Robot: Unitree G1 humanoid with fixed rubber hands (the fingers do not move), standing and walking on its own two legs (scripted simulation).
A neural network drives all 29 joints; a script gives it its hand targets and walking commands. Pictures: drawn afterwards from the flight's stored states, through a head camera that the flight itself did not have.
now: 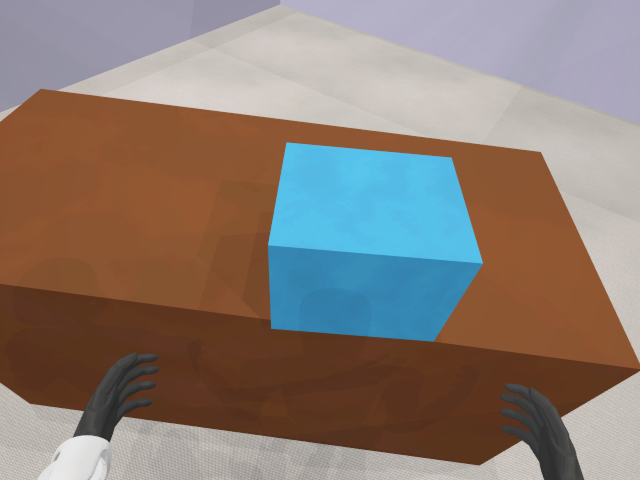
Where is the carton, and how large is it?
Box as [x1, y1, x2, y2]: [268, 143, 482, 341]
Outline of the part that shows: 286,143 268,242 271,328 433,341 482,263 451,158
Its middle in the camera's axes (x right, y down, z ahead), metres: +0.07 +0.01 +0.62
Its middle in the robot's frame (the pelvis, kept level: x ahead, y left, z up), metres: +0.46 -0.05 +0.01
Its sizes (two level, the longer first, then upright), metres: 0.265 0.216 0.207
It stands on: a pedestal, 0.69 m high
